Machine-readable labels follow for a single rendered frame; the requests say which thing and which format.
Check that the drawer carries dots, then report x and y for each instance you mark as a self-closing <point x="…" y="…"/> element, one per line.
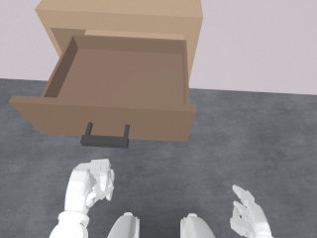
<point x="112" y="82"/>

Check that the cabinet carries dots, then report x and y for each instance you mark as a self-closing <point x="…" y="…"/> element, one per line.
<point x="150" y="19"/>

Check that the robot left hand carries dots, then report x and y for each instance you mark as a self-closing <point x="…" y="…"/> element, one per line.
<point x="96" y="176"/>

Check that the robot right hand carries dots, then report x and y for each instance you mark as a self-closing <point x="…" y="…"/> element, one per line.
<point x="253" y="221"/>

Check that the left robot forearm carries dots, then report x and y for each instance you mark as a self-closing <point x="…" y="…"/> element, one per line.
<point x="71" y="224"/>

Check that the handle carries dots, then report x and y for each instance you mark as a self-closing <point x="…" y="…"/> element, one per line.
<point x="88" y="140"/>

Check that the robot right thigh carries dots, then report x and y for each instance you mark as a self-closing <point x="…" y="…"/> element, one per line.
<point x="195" y="227"/>

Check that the right robot shin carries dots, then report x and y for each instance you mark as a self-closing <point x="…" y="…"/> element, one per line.
<point x="192" y="214"/>

